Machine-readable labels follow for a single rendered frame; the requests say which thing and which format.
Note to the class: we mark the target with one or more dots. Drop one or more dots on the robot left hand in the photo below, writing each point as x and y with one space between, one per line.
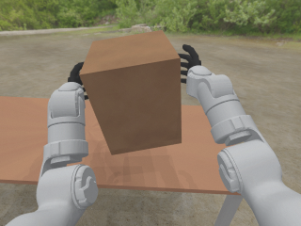
75 77

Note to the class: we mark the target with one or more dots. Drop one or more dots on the robot left forearm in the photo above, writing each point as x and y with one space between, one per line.
66 135

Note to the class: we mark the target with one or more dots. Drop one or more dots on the robot right forearm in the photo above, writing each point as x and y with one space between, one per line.
230 124

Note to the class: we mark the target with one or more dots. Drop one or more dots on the table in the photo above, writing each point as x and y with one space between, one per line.
189 167

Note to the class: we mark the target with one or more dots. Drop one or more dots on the carton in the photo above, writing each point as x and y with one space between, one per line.
134 86

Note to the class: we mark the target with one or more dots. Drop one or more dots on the robot right hand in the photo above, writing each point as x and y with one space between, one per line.
192 58

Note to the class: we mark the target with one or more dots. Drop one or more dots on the left robot upper arm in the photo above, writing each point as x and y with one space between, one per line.
63 195

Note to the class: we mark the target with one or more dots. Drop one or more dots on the right robot upper arm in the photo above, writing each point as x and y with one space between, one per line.
251 169

